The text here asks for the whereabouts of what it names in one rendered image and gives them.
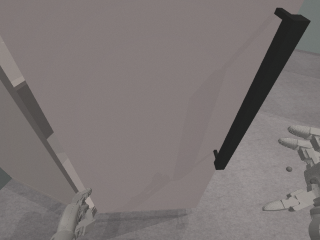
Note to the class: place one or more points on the right robot forearm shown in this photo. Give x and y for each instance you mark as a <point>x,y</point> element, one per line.
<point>314,226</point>

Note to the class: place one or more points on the left robot forearm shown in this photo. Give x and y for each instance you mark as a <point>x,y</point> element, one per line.
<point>64,235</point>

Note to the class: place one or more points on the robot left hand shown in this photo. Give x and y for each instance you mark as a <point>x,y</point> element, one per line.
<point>73,213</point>

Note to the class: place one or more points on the robot right hand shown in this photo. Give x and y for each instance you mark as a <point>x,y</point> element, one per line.
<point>309,152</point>

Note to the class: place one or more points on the handle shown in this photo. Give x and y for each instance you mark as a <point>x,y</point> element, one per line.
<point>289,33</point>

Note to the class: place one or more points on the fridge door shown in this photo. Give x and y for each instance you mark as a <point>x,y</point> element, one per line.
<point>139,93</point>

